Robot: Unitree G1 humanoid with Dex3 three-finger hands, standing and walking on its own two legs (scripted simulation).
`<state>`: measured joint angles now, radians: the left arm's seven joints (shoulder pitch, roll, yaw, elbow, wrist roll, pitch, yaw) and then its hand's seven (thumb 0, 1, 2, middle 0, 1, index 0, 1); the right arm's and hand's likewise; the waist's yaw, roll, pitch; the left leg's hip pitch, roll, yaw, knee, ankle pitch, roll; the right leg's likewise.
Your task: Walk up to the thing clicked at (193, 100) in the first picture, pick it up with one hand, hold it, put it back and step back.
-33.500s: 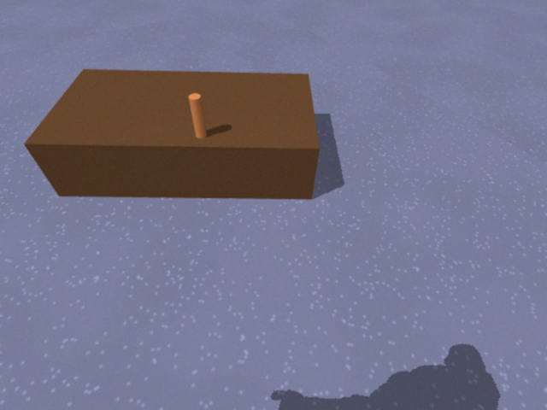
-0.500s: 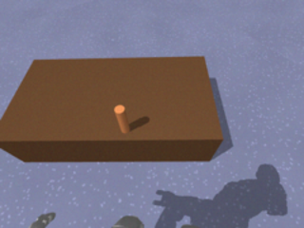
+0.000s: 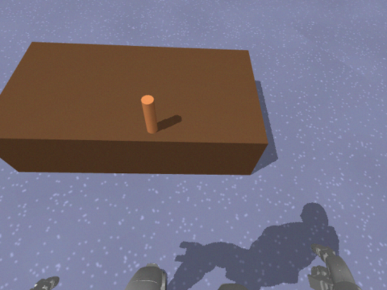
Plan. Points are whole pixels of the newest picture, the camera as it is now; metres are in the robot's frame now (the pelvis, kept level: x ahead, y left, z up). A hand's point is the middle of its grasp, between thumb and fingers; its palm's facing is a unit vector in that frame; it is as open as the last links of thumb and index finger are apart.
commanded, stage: step back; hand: left
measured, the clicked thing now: (150, 115) +0.77 +0.20 -0.33
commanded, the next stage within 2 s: stand in 1.94 s
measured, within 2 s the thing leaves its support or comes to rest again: neither
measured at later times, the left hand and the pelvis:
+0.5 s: hand out of the picture -0.04 +0.27 -0.14, palm faces +0.08 -0.93 -0.37, open 7.4 cm; pelvis -0.16 +0.00 +0.01, yaw +5 degrees
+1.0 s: hand out of the picture -0.26 +0.24 -0.12, palm faces +0.06 -0.89 -0.44, open 7.4 cm; pelvis -0.31 -0.05 +0.01, yaw +4 degrees
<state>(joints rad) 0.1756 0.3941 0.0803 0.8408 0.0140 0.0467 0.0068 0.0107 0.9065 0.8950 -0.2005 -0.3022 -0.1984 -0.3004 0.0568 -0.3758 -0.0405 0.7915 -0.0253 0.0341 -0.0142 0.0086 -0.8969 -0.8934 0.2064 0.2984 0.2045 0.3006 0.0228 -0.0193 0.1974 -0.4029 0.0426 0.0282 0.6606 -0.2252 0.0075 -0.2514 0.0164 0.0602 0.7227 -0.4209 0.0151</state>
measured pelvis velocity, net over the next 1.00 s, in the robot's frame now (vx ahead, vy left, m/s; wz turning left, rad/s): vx -0.31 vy -0.05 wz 0.07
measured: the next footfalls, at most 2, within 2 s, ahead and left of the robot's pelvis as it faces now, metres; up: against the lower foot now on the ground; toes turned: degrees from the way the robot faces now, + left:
right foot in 0.02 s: +0.01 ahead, -0.13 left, +0.00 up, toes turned +3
left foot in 0.36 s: -0.10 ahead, +0.12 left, +0.00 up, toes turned +3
